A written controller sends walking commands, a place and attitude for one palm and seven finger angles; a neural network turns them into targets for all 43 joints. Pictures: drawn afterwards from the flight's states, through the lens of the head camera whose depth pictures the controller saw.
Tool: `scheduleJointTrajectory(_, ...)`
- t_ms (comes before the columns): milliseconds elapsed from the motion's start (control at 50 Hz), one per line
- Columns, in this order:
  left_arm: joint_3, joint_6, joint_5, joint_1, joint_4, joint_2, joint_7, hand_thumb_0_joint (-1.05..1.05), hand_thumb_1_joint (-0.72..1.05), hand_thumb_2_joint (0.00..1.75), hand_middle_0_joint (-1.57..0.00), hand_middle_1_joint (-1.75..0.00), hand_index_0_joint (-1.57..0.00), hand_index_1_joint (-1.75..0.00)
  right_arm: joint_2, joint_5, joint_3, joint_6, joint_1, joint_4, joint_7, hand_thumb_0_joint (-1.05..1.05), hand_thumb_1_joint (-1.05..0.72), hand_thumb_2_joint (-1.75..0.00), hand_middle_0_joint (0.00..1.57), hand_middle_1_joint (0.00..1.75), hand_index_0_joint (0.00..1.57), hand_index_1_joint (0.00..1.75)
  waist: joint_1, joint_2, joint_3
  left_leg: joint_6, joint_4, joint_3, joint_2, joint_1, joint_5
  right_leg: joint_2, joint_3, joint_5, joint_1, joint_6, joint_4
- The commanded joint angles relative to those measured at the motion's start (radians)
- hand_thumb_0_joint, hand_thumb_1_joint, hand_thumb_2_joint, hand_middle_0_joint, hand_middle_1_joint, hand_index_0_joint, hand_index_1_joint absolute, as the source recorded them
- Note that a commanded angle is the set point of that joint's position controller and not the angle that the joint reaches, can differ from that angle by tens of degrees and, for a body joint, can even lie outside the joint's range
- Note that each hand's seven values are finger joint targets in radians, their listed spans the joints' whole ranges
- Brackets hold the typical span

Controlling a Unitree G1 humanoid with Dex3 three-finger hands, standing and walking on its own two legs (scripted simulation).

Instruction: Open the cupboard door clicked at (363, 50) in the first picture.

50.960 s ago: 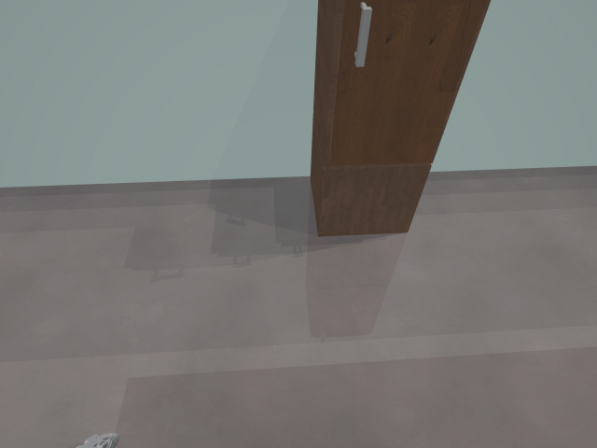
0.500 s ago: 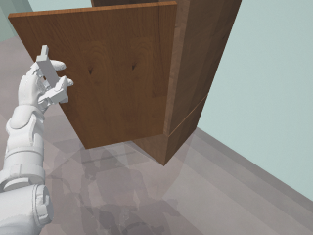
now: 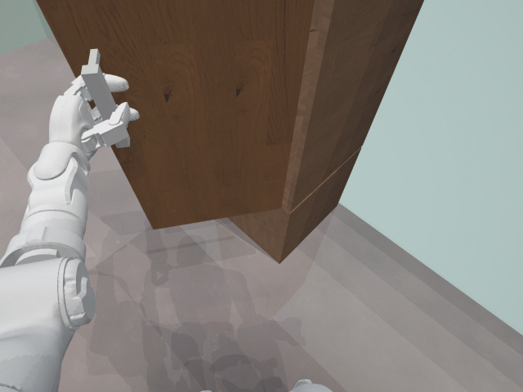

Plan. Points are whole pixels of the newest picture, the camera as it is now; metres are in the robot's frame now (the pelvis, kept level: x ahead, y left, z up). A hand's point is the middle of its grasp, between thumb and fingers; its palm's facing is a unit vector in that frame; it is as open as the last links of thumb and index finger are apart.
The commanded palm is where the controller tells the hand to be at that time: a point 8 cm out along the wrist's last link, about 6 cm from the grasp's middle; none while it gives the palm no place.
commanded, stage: pull the door open along its arc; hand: left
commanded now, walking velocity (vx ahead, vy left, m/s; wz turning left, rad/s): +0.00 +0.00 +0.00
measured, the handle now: (109, 101) +0.53 +0.22 +0.14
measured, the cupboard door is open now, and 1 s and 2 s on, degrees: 56 79 91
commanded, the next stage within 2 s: open thumb and fingers to let go in 1.56 s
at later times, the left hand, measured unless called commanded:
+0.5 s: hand (122, 123) +0.48 +0.19 +0.14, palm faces +0.18 -0.98 +0.09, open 5.8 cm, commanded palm +0.41 +0.24 +0.14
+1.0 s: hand (164, 180) +0.37 +0.12 +0.14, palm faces +0.41 -0.91 +0.02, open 6.0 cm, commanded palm +0.33 +0.15 +0.14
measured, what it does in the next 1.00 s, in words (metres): stands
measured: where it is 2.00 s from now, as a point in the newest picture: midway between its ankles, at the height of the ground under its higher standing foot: outside the picture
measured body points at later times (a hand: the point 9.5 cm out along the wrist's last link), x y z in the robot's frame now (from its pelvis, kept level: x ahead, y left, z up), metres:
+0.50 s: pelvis +0.01 +0.01 +0.00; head +0.07 +0.01 +0.45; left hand +0.47 +0.24 +0.13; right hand +0.02 -0.26 -0.11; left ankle -0.01 +0.11 -0.71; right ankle +0.02 -0.11 -0.71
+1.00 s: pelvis +0.04 -0.01 +0.02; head +0.03 -0.02 +0.47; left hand +0.34 +0.16 +0.14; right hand +0.23 -0.22 -0.06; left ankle -0.01 +0.11 -0.71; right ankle +0.02 -0.12 -0.71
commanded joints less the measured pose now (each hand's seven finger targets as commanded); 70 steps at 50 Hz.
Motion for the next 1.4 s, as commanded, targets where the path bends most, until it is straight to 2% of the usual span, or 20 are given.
scheduleJointTrajectory(0,0.176,-0.054,-0.076,-0.547,-0.227,0.279,0.132,0.0,0.9,0.9,-0.4,-1.35,-0.4,-1.35,-0.135,-0.007,-0.063,-0.035,0.081,-0.074,-0.016,0.0,-0.9,-0.9,0.2,0.3,0.2,0.3,0.039,0.007,-0.336,0.013,-0.107,-0.035,-0.024,0.076,0.198,0.02,0.027,0.209,0.197,0.0,-0.095)
scheduleJointTrajectory(20,0.114,-0.049,-0.05,-0.514,-0.204,0.24,0.175,0.0,0.9,0.9,-0.4,-1.35,-0.4,-1.35,-0.141,-0.013,-0.062,-0.041,0.091,-0.067,-0.009,0.0,-0.9,-0.9,0.2,0.3,0.2,0.3,0.005,0.002,-0.328,0.012,-0.114,-0.033,-0.021,0.083,0.175,0.022,0.023,0.178,0.186,0.008,-0.097)
scheduleJointTrajectory(60,0.09,-0.059,0.024,-0.54,-0.23,0.25,0.23,0.0,0.9,0.9,-0.4,-1.35,-0.4,-1.35,-0.148,-0.025,-0.073,-0.044,0.123,-0.053,0.005,0.0,-0.9,-0.9,0.2,0.3,0.2,0.3,-0.011,0.044,-0.365,0.013,-0.108,-0.029,-0.021,0.093,0.177,0.017,0.029,0.174,0.169,0.008,-0.086)
scheduleJointTrajectory(80,-0.014,-0.086,0.088,-0.565,-0.245,0.259,0.15,0.0,0.9,0.9,-0.4,-1.35,-0.4,-1.35,-0.162,-0.017,-0.079,-0.046,0.137,-0.042,0.006,0.0,-0.9,-0.9,0.2,0.3,0.2,0.3,-0.056,0.068,-0.409,0.016,-0.099,-0.028,-0.017,0.146,0.194,0.015,0.041,0.204,0.165,0.005,-0.077)
scheduleJointTrajectory(200,0.05,-0.089,-0.002,-0.535,-0.178,0.316,-0.023,0.0,0.9,0.9,-0.4,-1.35,-0.4,-1.35,-0.172,-0.003,-0.069,-0.039,0.135,-0.054,-0.016,0.0,-0.9,-0.9,0.2,0.3,0.2,0.3,-0.029,0.067,-0.401,0.019,-0.107,-0.023,-0.014,0.124,0.17,0.02,0.046,0.207,0.208,-0.008,-0.09)
scheduleJointTrajectory(340,0.111,-0.074,-0.054,-0.308,-0.282,0.32,-0.037,0.0,0.9,0.9,-0.4,-1.35,-0.4,-1.35,-0.166,0.0,-0.072,-0.033,0.117,-0.109,-0.009,0.0,-0.9,-0.9,0.2,0.3,0.2,0.3,0.039,0.062,-0.421,0.015,-0.118,-0.007,-0.01,0.141,0.265,0.027,0.031,0.291,0.268,-0.013,-0.07)
scheduleJointTrajectory(360,0.263,-0.054,-0.115,-0.314,-0.354,0.314,0.118,0.0,0.9,0.9,-0.4,-1.35,-0.4,-1.35,-0.136,-0.008,-0.074,-0.037,0.086,-0.118,-0.007,0.0,-0.9,-0.9,0.2,0.3,0.2,0.3,0.127,0.031,-0.41,0.011,-0.122,-0.008,-0.019,0.096,0.279,0.03,0.019,0.277,0.276,-0.004,-0.087)
scheduleJointTrajectory(380,0.172,-0.027,-0.096,-0.24,-0.366,0.219,0.18,0.0,0.9,0.9,-0.4,-1.35,-0.4,-1.35,-0.136,-0.009,-0.076,-0.043,0.078,-0.126,0.005,0.0,-0.9,-0.9,0.2,0.3,0.2,0.3,0.093,0.047,-0.385,0.004,-0.137,-0.001,-0.016,0.112,0.269,0.033,0.012,0.265,0.267,0.0,-0.09)
scheduleJointTrajectory(420,0.195,-0.007,-0.049,-0.132,-0.46,0.196,0.304,0.0,0.9,0.9,-0.4,-1.35,-0.4,-1.35,-0.135,-0.023,-0.087,-0.051,0.083,-0.126,0.026,0.0,-0.9,-0.9,0.2,0.3,0.2,0.3,0.114,-0.008,-0.376,0.005,-0.13,0.0,-0.014,0.108,0.343,0.033,0.001,0.311,0.287,-0.001,-0.08)
scheduleJointTrajectory(440,0.177,0.002,-0.008,-0.097,-0.538,0.176,0.359,0.0,0.9,0.9,-0.4,-1.35,-0.4,-1.35,-0.127,-0.028,-0.091,-0.052,0.074,-0.133,0.036,0.0,-0.9,-0.9,0.2,0.3,0.2,0.3,0.118,0.046,-0.413,0.001,-0.131,0.006,-0.013,0.14,0.389,0.029,0.003,0.341,0.295,-0.002,-0.068)
scheduleJointTrajectory(480,0.098,0.024,0.052,-0.003,-0.654,0.1,0.399,0.0,0.9,0.9,-0.4,-1.35,-0.4,-1.35,-0.117,-0.029,-0.099,-0.052,0.071,-0.133,0.053,0.0,-0.9,-0.9,0.2,0.3,0.2,0.3,0.11,0.076,-0.433,-0.005,-0.128,0.01,-0.003,0.209,0.491,0.027,0.002,0.396,0.303,-0.006,-0.064)
scheduleJointTrajectory(520,0.07,0.056,0.039,0.103,-0.735,0.024,0.427,0.0,0.9,0.9,-0.4,-1.35,-0.4,-1.35,-0.111,-0.026,-0.106,-0.051,0.05,-0.14,0.056,0.0,-0.9,-0.9,0.2,0.3,0.2,0.3,0.114,0.005,-0.438,-0.005,-0.133,0.014,0.005,0.231,0.543,0.029,0.001,0.444,0.347,-0.004,-0.08)
scheduleJointTrajectory(660,-0.012,0.165,0.005,0.355,-1.068,-0.166,0.519,0.0,0.9,0.9,-0.4,-1.35,-0.4,-1.35,-0.063,-0.012,-0.092,-0.055,-0.1,-0.17,0.042,0.0,-0.9,-0.9,0.2,0.3,0.2,0.3,0.151,-0.015,-0.326,-0.012,-0.202,0.035,0.007,0.271,0.522,0.015,0.0,0.498,0.443,-0.006,-0.129)
scheduleJointTrajectory(760,-0.156,0.242,0.058,0.477,-1.296,-0.321,0.642,0.0,0.9,0.9,-0.4,-1.35,-0.4,-1.35,-0.027,-0.031,-0.079,-0.039,-0.189,-0.188,0.041,0.0,-0.9,-0.9,0.2,0.3,0.2,0.3,0.159,0.005,-0.297,-0.02,-0.22,0.035,0.007,0.344,0.572,-0.004,-0.001,0.524,0.476,-0.009,-0.144)
scheduleJointTrajectory(820,-0.253,0.299,0.099,0.514,-1.355,-0.407,0.709,0.0,0.9,0.9,-0.4,-1.35,-0.4,-1.35,-0.022,-0.047,-0.075,-0.023,-0.227,-0.195,0.032,0.0,-0.9,-0.9,0.2,0.3,0.2,0.3,0.14,-0.071,-0.247,-0.014,-0.224,0.025,0.003,0.359,0.528,-0.009,-0.007,0.504,0.478,-0.007,-0.164)
scheduleJointTrajectory(920,-0.361,0.344,0.16,0.38,-1.369,-0.458,0.757,0.0,0.9,0.9,-0.4,-1.35,-0.4,-1.35,-0.008,-0.066,-0.064,0.002,-0.257,-0.165,0.007,0.0,-0.9,-0.9,0.2,0.3,0.2,0.3,0.098,-0.09,-0.207,-0.004,-0.215,0.016,-0.008,0.394,0.478,-0.025,0.007,0.492,0.45,-0.004,-0.189)
scheduleJointTrajectory(1060,-0.377,0.316,0.143,0.273,-1.273,-0.483,0.73,0.0,0.9,0.9,-0.4,-1.35,-0.4,-1.35,0.011,-0.065,-0.054,0.014,-0.29,-0.138,-0.015,0.0,-0.9,-0.9,0.2,0.3,0.2,0.3,0.115,-0.031,-0.224,-0.009,-0.23,0.011,-0.025,0.416,0.441,-0.034,0.014,0.452,0.459,-0.012,-0.202)
scheduleJointTrajectory(1100,-0.364,0.307,0.13,0.272,-1.227,-0.48,0.719,0.0,0.9,0.9,-0.4,-1.35,-0.4,-1.35,0.01,-0.065,-0.05,0.013,-0.293,-0.133,-0.019,0.0,-0.9,-0.9,0.2,0.3,0.2,0.3,0.118,-0.059,-0.217,-0.008,-0.236,0.008,-0.027,0.4,0.415,-0.033,0.012,0.428,0.461,-0.009,-0.208)
scheduleJointTrajectory(1220,-0.348,0.274,0.118,0.349,-1.218,-0.475,0.706,0.0,0.9,0.9,-0.4,-1.35,-0.4,-1.35,0.007,-0.058,-0.057,0.001,-0.299,-0.14,-0.015,0.0,-0.9,-0.9,0.2,0.3,0.2,0.3,0.146,-0.07,-0.243,-0.008,-0.253,0.009,-0.022,0.403,0.417,-0.031,0.011,0.415,0.494,-0.013,-0.214)
scheduleJointTrajectory(1380,-0.435,0.267,0.122,0.565,-1.367,-0.562,0.726,0.0,0.9,0.9,-0.4,-1.35,-0.4,-1.35,0.011,-0.056,-0.062,-0.025,-0.311,-0.178,0.012,0.0,-0.9,-0.9,0.2,0.3,0.2,0.3,0.162,-0.074,-0.212,-0.006,-0.271,0.017,-0.016,0.403,0.397,-0.024,0.001,0.377,0.503,-0.014,-0.221)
